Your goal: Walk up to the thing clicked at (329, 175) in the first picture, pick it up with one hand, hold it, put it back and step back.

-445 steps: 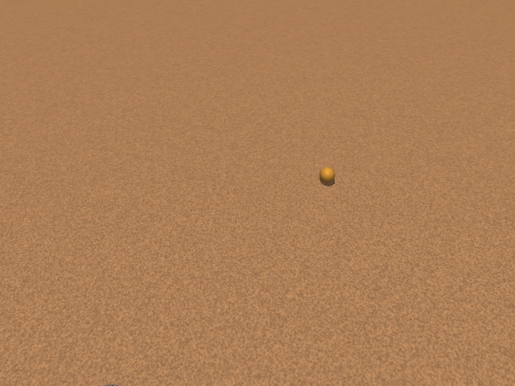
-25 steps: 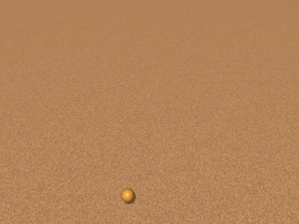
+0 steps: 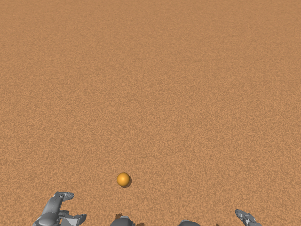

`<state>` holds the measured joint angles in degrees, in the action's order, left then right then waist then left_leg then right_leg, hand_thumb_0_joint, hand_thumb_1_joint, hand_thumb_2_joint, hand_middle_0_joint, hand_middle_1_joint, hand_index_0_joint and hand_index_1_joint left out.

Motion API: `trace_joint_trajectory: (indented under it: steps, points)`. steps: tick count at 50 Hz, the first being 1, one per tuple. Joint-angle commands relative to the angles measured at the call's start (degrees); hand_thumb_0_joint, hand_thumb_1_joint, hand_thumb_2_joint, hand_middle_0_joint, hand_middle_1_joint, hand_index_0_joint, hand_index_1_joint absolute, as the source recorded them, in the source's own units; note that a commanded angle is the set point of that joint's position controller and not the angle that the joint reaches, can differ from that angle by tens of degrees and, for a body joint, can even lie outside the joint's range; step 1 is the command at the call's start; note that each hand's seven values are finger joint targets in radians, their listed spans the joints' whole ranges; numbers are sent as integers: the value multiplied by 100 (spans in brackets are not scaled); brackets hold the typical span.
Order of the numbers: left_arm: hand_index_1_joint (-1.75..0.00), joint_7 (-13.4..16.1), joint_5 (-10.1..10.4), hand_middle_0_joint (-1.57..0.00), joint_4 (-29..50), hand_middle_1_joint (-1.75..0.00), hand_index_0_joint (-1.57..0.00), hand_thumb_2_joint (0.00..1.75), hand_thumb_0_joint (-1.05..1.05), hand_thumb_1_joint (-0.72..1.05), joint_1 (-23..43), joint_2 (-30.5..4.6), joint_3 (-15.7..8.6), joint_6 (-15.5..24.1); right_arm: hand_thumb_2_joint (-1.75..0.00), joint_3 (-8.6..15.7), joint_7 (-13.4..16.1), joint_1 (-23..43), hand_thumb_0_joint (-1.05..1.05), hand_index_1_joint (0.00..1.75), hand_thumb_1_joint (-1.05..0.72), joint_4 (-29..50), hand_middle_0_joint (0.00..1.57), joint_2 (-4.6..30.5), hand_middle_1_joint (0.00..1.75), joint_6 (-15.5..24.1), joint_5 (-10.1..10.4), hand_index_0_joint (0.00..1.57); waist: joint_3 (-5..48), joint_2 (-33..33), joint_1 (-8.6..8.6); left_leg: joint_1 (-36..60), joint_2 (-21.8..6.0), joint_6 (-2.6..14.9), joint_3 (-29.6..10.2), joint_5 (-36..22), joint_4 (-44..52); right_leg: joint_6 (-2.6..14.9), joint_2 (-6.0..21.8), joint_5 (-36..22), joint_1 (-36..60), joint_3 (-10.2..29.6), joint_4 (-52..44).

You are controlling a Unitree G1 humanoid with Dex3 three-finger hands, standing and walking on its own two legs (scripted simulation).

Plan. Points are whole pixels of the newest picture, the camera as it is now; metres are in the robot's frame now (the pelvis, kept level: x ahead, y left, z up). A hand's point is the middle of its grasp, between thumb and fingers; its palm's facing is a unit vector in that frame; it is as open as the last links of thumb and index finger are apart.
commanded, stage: rise first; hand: left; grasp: from above
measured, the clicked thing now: (123, 179) +0.41 +0.18 -0.71
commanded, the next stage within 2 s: none
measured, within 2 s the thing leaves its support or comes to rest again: neither
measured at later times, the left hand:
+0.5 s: hand out of the picture +0.14 +0.25 -0.22, palm faces -0.18 -0.86 -0.47, open 14.2 cm
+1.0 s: hand (90, 212) +0.19 +0.26 -0.37, palm faces -0.45 -0.56 -0.70, open 14.3 cm
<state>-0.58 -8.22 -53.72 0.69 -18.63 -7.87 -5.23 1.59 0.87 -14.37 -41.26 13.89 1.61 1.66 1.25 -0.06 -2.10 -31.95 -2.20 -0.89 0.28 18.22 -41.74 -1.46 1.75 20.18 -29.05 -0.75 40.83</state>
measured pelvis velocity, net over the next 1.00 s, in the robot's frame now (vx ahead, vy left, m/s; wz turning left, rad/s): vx -0.04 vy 0.00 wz -0.02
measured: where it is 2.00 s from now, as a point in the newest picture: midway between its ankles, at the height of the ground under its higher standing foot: outside the picture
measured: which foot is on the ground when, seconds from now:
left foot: down 0.00-1.00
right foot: down 0.00-1.00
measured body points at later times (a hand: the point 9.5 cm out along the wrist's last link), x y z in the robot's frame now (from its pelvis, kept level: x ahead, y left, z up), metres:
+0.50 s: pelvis +0.00 +0.00 -0.08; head +0.11 +0.02 +0.36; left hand +0.15 +0.30 -0.19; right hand +0.18 -0.24 -0.17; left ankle +0.03 +0.13 -0.71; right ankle +0.00 -0.14 -0.71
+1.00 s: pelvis -0.04 +0.00 -0.22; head +0.14 +0.01 +0.20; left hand +0.22 +0.29 -0.33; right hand +0.17 -0.27 -0.32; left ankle +0.02 +0.13 -0.71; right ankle +0.00 -0.14 -0.71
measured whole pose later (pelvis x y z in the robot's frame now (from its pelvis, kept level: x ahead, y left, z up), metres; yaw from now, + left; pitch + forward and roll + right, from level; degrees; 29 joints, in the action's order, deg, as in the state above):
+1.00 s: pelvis -0.04 +0.00 -0.22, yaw -1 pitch +32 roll -2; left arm 7.4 -35.4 -34.1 1.9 -23.6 -3.9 3.3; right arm 3.5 -1.2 -2.8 -34.8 16.3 11.1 -0.3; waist 10.1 0.5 -1.6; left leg -95.3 -2.4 -1.3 -3.1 37.1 -100.6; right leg -1.6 1.3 40.6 -91.3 -0.7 100.2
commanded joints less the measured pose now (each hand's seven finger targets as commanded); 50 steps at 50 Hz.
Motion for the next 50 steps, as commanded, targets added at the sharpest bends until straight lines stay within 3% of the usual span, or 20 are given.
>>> trace_joint_trajectory:
  steps: [1,3,7,9,19,23,25,30,33,36,39,41,45,47,50]
  points:
    - [-108,185,-96,-7,693,-107,-6,101,0,-57,-153,-810,-166,-186,-90,342,24,256,0,30,-89,991,20,943,30,412,-28,20,848,-89,97,-33,199,73,72,-195,32,230,-271,-137,-392,-217,-75]
    - [-108,242,-209,-8,1086,-107,-6,101,0,-59,27,-1057,-397,-87,-90,383,35,221,0,30,-89,1065,20,897,30,511,-57,20,1142,57,142,-293,204,87,80,-149,-361,231,-236,-90,-673,-167,289]
    - [-109,270,-316,-8,1891,-107,-6,101,0,-57,-474,-889,-378,59,-90,419,84,115,0,30,-87,1189,20,838,30,695,-125,20,1693,318,72,-344,124,75,14,-481,-886,236,-236,-389,-1098,-154,969]
    - [-109,294,-413,-8,2263,-106,-6,102,0,-58,-663,-1074,-500,48,-90,443,114,143,0,30,-87,1236,20,848,30,730,-141,20,1925,415,146,-400,114,77,4,-632,-1058,236,-225,-512,-1170,-129,1150]
    - [-108,297,-701,-8,3117,-106,-5,103,0,-59,-1508,-781,-278,-422,-90,368,161,270,0,30,-89,1480,20,765,30,845,-157,20,2061,282,28,-1009,85,128,-47,-623,-1742,222,-208,-545,-1682,-134,1634]
    - [-108,305,-808,-8,3225,-106,-6,103,0,-59,-1643,-773,-291,-461,-90,357,138,359,0,30,-91,1594,20,750,30,912,-181,20,2046,252,67,-1446,89,133,-87,-583,-2084,235,-214,-458,-2068,-161,2005]
    - [-109,312,-839,-8,3452,-106,-6,104,0,-61,-1689,-844,-382,-417,-91,356,113,406,0,30,-91,1655,20,738,30,955,-187,20,2196,391,85,-1536,94,128,-109,-640,-2223,246,-213,-470,-2225,-156,2189]
    - [-109,321,-945,-8,3981,-107,-6,102,0,-59,-2173,-814,-323,-386,-91,397,34,461,0,30,-91,1790,20,735,30,997,-142,20,2545,373,199,-1712,116,148,-123,-670,-2530,248,-231,-515,-2472,-162,2511]
    - [-109,325,-1018,-8,4155,-107,-6,103,0,-61,-1833,-917,-288,-378,-91,404,16,524,0,30,-92,1786,20,780,30,1001,-122,20,2488,411,69,-1980,96,139,-188,-414,-2706,250,-225,-309,-2821,-146,2710]
    - [-108,364,-1367,-8,3675,-106,-6,102,0,-61,-1161,-1039,-196,-164,-90,406,0,632,0,30,-91,1659,20,812,30,1051,-137,20,2303,321,-86,-2649,112,168,-227,6,-3180,241,-218,5,-3447,-128,3132]
    - [-106,467,-1767,-7,3227,-104,-5,101,0,-59,-725,-1189,-233,215,-90,456,-59,664,0,30,-89,1551,20,853,30,1120,-169,20,2417,308,-32,-3248,157,181,-163,368,-3692,250,-204,276,-3978,-69,3597]
    - [-105,567,-1981,-7,3089,-104,-5,101,0,-58,-541,-1096,-70,478,-89,492,-76,723,0,30,-88,1470,20,922,30,1175,-182,20,2587,398,-41,-3446,141,145,-214,578,-3869,272,-208,466,-4405,-66,3936]
    - [-105,788,-2470,-7,3024,-103,-5,102,0,-57,-81,-1316,76,910,-90,558,-134,756,0,30,-87,1276,20,1062,30,1205,-168,20,3379,668,-1,-3474,95,104,-293,172,-4450,282,-238,205,-5103,-115,4635]
    - [-104,967,-2792,-7,2541,-101,-4,105,0,-60,308,-1441,37,1036,-90,546,-165,767,0,30,-88,1116,20,1073,30,1188,-193,20,3430,638,-3,-3957,117,107,-270,227,-4816,282,-250,213,-5421,-131,4943]
    - [-103,1288,-3242,-7,2142,-99,-3,107,0,-61,898,-1831,-231,1124,-90,564,-187,732,0,30,-88,985,20,1156,30,1109,-187,20,3757,620,125,-4283,114,78,-304,311,-5156,303,-246,347,-5852,-193,5342]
